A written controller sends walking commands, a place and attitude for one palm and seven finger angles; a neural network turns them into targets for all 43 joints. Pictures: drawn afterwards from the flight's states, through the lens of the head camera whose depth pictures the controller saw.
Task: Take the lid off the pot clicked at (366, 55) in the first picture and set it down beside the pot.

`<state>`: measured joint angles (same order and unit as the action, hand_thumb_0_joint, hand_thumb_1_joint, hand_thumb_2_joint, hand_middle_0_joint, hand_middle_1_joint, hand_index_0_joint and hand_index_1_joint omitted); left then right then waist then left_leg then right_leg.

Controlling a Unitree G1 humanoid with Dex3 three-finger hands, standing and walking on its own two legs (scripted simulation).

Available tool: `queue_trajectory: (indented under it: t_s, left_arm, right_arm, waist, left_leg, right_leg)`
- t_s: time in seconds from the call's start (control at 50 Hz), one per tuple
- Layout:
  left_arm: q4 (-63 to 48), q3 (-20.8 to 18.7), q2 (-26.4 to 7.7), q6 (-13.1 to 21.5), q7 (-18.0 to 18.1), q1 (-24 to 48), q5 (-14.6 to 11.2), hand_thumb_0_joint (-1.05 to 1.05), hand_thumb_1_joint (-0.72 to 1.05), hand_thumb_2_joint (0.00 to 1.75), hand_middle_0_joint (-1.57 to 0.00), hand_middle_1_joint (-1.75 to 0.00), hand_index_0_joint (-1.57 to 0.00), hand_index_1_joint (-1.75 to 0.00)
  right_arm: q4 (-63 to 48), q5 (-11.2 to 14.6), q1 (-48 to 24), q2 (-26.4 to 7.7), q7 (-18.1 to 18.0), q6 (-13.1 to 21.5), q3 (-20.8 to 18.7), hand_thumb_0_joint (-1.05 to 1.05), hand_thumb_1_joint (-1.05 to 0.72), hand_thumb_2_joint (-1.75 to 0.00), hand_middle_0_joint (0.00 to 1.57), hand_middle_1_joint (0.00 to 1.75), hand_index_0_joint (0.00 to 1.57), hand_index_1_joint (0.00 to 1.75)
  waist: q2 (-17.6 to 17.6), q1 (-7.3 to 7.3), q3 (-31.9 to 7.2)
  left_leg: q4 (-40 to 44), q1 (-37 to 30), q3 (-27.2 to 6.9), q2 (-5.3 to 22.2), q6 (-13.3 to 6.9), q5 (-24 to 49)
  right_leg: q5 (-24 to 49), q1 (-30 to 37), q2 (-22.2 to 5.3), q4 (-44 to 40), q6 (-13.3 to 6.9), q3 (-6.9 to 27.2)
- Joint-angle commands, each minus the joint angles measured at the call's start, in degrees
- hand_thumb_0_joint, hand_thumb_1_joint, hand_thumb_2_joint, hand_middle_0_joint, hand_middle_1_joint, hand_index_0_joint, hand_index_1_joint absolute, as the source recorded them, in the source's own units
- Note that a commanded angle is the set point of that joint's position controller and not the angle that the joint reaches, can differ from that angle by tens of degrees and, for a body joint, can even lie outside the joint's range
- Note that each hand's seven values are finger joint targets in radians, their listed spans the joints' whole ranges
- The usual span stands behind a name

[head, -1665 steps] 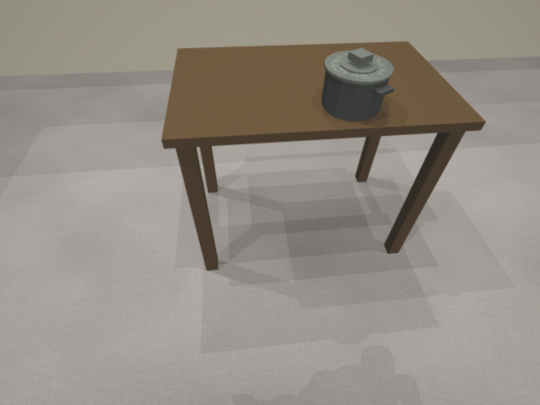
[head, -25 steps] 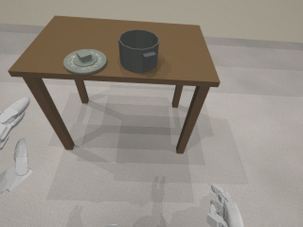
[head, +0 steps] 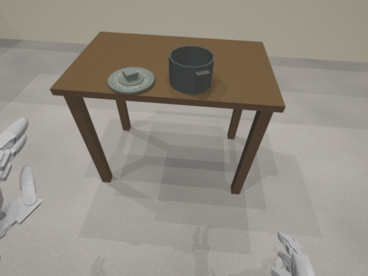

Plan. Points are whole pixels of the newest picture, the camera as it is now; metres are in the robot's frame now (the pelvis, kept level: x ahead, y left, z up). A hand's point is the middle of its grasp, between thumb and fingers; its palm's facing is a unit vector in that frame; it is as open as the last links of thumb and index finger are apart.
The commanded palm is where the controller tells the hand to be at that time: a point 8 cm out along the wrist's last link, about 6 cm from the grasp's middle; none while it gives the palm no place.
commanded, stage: let the arm hang, fingers relaxed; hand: left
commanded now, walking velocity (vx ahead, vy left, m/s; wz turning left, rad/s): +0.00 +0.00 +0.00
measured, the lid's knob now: (130, 73) +0.83 +0.27 -0.01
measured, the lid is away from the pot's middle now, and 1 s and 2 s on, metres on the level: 0.25 0.25 0.25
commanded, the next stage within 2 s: look to check the result in 1.20 s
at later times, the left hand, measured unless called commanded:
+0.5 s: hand out of the picture +0.03 +0.21 -0.18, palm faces +0.08 -0.98 -0.18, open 6.9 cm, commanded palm none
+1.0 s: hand out of the picture +0.04 +0.20 -0.17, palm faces +0.03 -0.98 -0.21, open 7.2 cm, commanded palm none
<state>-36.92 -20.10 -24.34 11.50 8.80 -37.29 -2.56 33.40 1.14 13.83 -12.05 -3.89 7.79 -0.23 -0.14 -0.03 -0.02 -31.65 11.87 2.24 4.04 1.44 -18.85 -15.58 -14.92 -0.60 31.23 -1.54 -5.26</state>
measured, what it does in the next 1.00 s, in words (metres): stands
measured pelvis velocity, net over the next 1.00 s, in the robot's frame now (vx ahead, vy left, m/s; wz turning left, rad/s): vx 0.02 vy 0.02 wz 0.00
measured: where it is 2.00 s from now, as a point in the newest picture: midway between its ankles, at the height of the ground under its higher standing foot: outside the picture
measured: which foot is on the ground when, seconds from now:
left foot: down 0.00-1.00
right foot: down 0.00-1.00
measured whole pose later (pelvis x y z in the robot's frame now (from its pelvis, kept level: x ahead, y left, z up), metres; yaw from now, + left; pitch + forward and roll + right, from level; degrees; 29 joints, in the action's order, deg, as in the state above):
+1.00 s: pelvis +0.02 +0.02 +0.01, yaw +0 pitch +0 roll -1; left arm 62.0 -1.1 -9.0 -0.7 2.4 -13.6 0.2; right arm 62.1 -0.5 17.6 -6.8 -1.9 -0.6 -1.5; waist 0.7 -0.8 2.5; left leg -27.3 9.1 2.5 2.4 0.7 -17.9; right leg -14.2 -11.9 -1.8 26.4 0.2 -4.9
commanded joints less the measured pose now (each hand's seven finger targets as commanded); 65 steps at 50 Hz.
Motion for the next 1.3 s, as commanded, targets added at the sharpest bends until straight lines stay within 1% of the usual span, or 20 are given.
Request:
queue_trajectory:
  t_s: [0.0, 0.06, 0.08, 0.1, 0.12, 0.18, 0.22, 0.26, 0.28, 0.3, 0.36, 0.38, 0.42, 0.46, 0.5, 0.56, 0.66, 0.84, 1.0, 1.28]
  left_arm:
    - [-1.36, -6.11, -5.07, 3.12, 0.76, 4.73, -0.45, 0.0, 0.9, 0.9, -0.2, -0.3, -0.2, -0.3]
    - [-0.66, -5.68, -4.21, 3.19, 0.05, 3.87, -0.6, 0.0, 0.9, 0.9, -0.2, -0.3, -0.2, -0.3]
    - [41.87, 15.59, 1.65, -4.07, -7.12, 12.39, 5.54, 0.0, 0.9, 0.9, -0.2, -0.3, -0.2, -0.3]
    - [43.14, 12.32, 3.18, -9.03, -8.5, 13.12, 5.64, 0.0, 0.9, 0.9, -0.2, -0.3, -0.2, -0.3]
    - [43.66, 12.55, 5.31, -10.39, -8.66, 11.93, 5.04, 0.0, 0.9, 0.9, -0.2, -0.3, -0.2, -0.3]
    - [51.23, 14.22, 6.27, -11.03, -8.66, 16.64, 4.66, 0.0, 0.9, 0.9, -0.2, -0.3, -0.2, -0.3]
    - [58.33, 14.49, 4.69, -11.3, -8.26, 17.95, 4.69, 0.0, 0.9, 0.9, -0.2, -0.3, -0.2, -0.3]
    - [65.31, 14.62, 2.28, -11.57, -7.78, 18.72, 4.38, 0.0, 0.9, 0.9, -0.2, -0.3, -0.2, -0.3]
    - [68.02, 14.94, 1.56, -11.7, -7.53, 20.28, 4.12, 0.0, 0.9, 0.9, -0.2, -0.3, -0.2, -0.3]
    - [70.8, 15.32, 1.51, -11.61, -7.45, 21.87, 3.97, 0.0, 0.9, 0.9, -0.2, -0.3, -0.2, -0.3]
    - [77.76, 16.45, 3.25, -11.77, -7.55, 23.04, 3.24, 0.0, 0.9, 0.9, -0.2, -0.3, -0.2, -0.3]
    - [79.43, 16.8, 3.97, -12.04, -7.76, 22.47, 3.14, 0.0, 0.9, 0.9, -0.2, -0.3, -0.2, -0.3]
    - [83.16, 16.29, 7.11, -12.06, -7.68, 20.36, 3.16, 0.0, 0.9, 0.9, -0.2, -0.3, -0.2, -0.3]
    - [86.09, 17.15, 6.52, -12.04, -7.72, 20.37, 2.92, 0.0, 0.9, 0.9, -0.2, -0.3, -0.2, -0.3]
    - [88.4, 17.6, 7.26, -12.07, -7.69, 20.89, 3.0, 0.0, 0.9, 0.9, -0.2, -0.3, -0.2, -0.3]
    - [91.43, 18.14, 7.66, -11.91, -7.54, 21.06, 2.91, 0.0, 0.9, 0.9, -0.2, -0.3, -0.2, -0.3]
    - [94.69, 18.45, 8.31, -11.62, -7.09, 20.7, 2.89, 0.0, 0.9, 0.9, -0.2, -0.3, -0.2, -0.3]
    - [97.06, 18.44, 9.79, -11.25, -6.43, 19.85, 2.95, 0.0, 0.9, 0.9, -0.2, -0.3, -0.2, -0.3]
    - [97.72, 17.93, 10.57, -11.18, -6.32, 19.87, 2.97, 0.0, 0.9, 0.9, -0.2, -0.3, -0.2, -0.3]
    - [98.3, 17.77, 11.24, -10.92, -6.18, 19.78, 2.98, 0.0, 0.9, 0.9, -0.2, -0.3, -0.2, -0.3]
  right_arm:
    - [-7.1, 0.17, -4.99, -6.44, -0.01, 1.43, -3.01, 0.0, -0.9, -0.9, 0.2, 0.3, 0.2, 0.3]
    - [-7.77, 0.2, -6.82, -7.1, -0.12, 0.68, -2.87, 0.0, -0.9, -0.9, 0.2, 0.3, 0.2, 0.3]
    - [7.86, -0.3, -4.9, -14.14, 5.13, 4.6, -6.19, 0.0, -0.9, -0.9, 0.2, 0.3, 0.2, 0.3]
    - [7.64, -0.87, -2.54, -14.25, 5.55, -0.61, -6.33, 0.0, -0.9, -0.9, 0.2, 0.3, 0.2, 0.3]
    - [6.36, -0.85, -3.11, -12.36, 5.26, -2.46, -5.53, 0.0, -0.9, -0.9, 0.2, 0.3, 0.2, 0.3]
    - [5.09, -2.34, -3.77, -10.79, 4.75, -3.99, -4.08, 0.0, -0.9, -0.9, 0.2, 0.3, 0.2, 0.3]
    - [6.23, -2.49, -4.26, -10.56, 4.12, -5.0, -3.99, 0.0, -0.9, -0.9, 0.2, 0.3, 0.2, 0.3]
    - [7.77, -2.03, -2.1, -7.26, 3.67, -6.13, -3.55, 0.0, -0.9, -0.9, 0.2, 0.3, 0.2, 0.3]
    - [8.76, -1.88, -1.48, -6.53, 3.51, -6.67, -3.58, 0.0, -0.9, -0.9, 0.2, 0.3, 0.2, 0.3]
    - [10.36, -1.85, -0.51, -5.68, 3.4, -6.94, -3.35, 0.0, -0.9, -0.9, 0.2, 0.3, 0.2, 0.3]
    - [13.86, -2.09, 1.02, -5.53, 3.28, -7.04, -2.64, 0.0, -0.9, -0.9, 0.2, 0.3, 0.2, 0.3]
    - [14.36, -2.05, 1.13, -6.77, 3.03, -7.09, -2.65, 0.0, -0.9, -0.9, 0.2, 0.3, 0.2, 0.3]
    - [16.03, -2.37, 1.75, -6.31, 2.34, -7.11, -3.09, 0.0, -0.9, -0.9, 0.2, 0.3, 0.2, 0.3]
    - [17.41, -2.07, 3.19, -5.87, 2.09, -7.38, -2.8, 0.0, -0.9, -0.9, 0.2, 0.3, 0.2, 0.3]
    - [18.68, -1.88, 4.74, -4.95, 1.95, -7.76, -2.92, 0.0, -0.9, -0.9, 0.2, 0.3, 0.2, 0.3]
    - [20.63, -1.84, 6.79, -4.06, 2.0, -8.03, -2.83, 0.0, -0.9, -0.9, 0.2, 0.3, 0.2, 0.3]
    - [23.19, -1.72, 8.4, -2.79, 2.05, -8.07, -2.73, 0.0, -0.9, -0.9, 0.2, 0.3, 0.2, 0.3]
    - [26.77, -1.6, 8.46, -0.58, 1.84, -7.75, -2.47, 0.0, -0.9, -0.9, 0.2, 0.3, 0.2, 0.3]
    - [27.99, -1.63, 8.48, 0.55, 1.52, -7.43, -2.53, 0.0, -0.9, -0.9, 0.2, 0.3, 0.2, 0.3]
    - [28.7, -1.4, 8.77, 0.9, 1.19, -7.44, -2.91, 0.0, -0.9, -0.9, 0.2, 0.3, 0.2, 0.3]
  waist:
    - [-7.19, -1.59, -0.94]
    - [-4.86, -1.06, -2.05]
    - [0.05, -4.52, -2.19]
    - [0.32, -2.1, -1.51]
    - [2.0, -1.42, -1.6]
    - [-1.06, -0.34, -3.16]
    - [-8.45, 0.93, -4.73]
    - [-15.51, 0.37, -6.0]
    - [-13.15, -0.09, -4.9]
    - [-9.07, -0.72, -4.25]
    - [6.08, -1.06, -1.78]
    - [9.87, -0.46, -0.7]
    - [15.39, 0.39, -2.53]
    - [14.23, 0.35, -2.41]
    - [8.74, 0.09, -0.52]
    - [4.69, -0.39, 1.0]
    - [-0.73, -0.48, 2.48]
    - [-2.23, -0.35, 3.06]
    - [2.05, -0.22, 3.01]
    - [0.98, -0.69, 2.41]
  left_leg:
    - [0.25, 4.08, 0.26, -2.52, -2.92, 1.25]
    - [7.18, 0.53, -1.76, -0.18, -3.89, 8.0]
    - [-0.29, 1.93, -5.86, 3.31, -3.47, 19.1]
    - [3.37, 6.12, -7.3, 4.49, -4.37, 24.23]
    - [4.31, 7.59, -8.02, 5.73, -5.38, 24.37]
    - [5.31, 9.67, -13.94, 6.79, -8.17, 22.5]
    - [0.15, 10.42, -7.9, 2.54, -5.85, 20.61]
    - [-7.14, 9.71, -0.5, -3.86, -2.84, 10.73]
    - [-8.36, 8.36, 0.11, -3.88, -2.44, 5.71]
    - [-7.2, 6.6, -0.01, -3.32, -2.33, 4.28]
    - [2.55, 2.18, -4.79, 0.67, -3.47, 14.72]
    - [5.63, 3.91, -7.93, 3.03, -4.63, 15.35]
    - [7.84, 4.24, -8.22, 3.73, -5.38, 17.17]
    - [8.37, 4.31, -7.22, 3.24, -4.98, 14.89]
    - [8.88, 4.67, -6.71, 3.18, -4.68, 10.51]
    - [9.17, 4.65, -5.7, 2.33, -4.25, 5.92]
    - [9.3, 3.14, -4.47, 1.91, -3.9, 6.66]
    - [9.2, 1.28, -3.02, 1.86, -3.53, 11.1]
    - [9.18, 0.65, -2.58, 2.16, -3.5, 14.48]
    - [8.42, -1.8, -1.95, 2.25, -3.26, 17.68]
  right_leg:
    - [6.38, 3.58, -10.09, -13.2, -2.32, 16.3]
    - [7.2, 4.78, -5.15, -9.0, 0.27, 8.97]
    - [9.44, -4.8, -6.7, 2.51, -0.39, 2.14]
    - [6.37, -4.56, -4.49, 5.71, 0.05, 1.43]
    - [2.71, -3.98, -2.75, 7.96, 0.67, 0.89]
    - [0.37, -2.62, -1.57, 9.68, 0.36, 2.25]
    - [11.24, 3.98, -4.64, 2.85, -0.75, 5.09]
    - [21.01, 8.45, -12.24, -4.39, -4.41, 12.55]
    - [21.57, 6.87, -14.41, -6.32, -6.28, 13.63]
    - [20.91, 5.69, -13.97, -6.43, -6.53, 13.02]
    - [9.53, 1.04, -7.1, -3.1, -2.13, 6.31]
    - [6.6, 1.92, -4.76, -2.02, -0.54, 3.7]
    - [6.41, 5.63, -3.3, -1.91, -0.01, 1.94]
    - [6.08, 7.09, -3.05, -3.42, -0.18, 1.86]
    - [5.68, 6.81, -3.38, -5.86, -0.33, 2.24]
    - [4.17, 6.19, -4.27, -8.12, -0.7, 3.02]
    - [4.39, 5.19, -5.02, -9.98, -0.75, 4.02]
    - [9.07, 5.27, -5.26, -9.61, -0.52, 4.61]
    - [12.84, 6.17, -5.01, -8.32, -0.53, 4.3]
    - [16.6, 6.69, -5.03, -8.45, -0.5, 3.95]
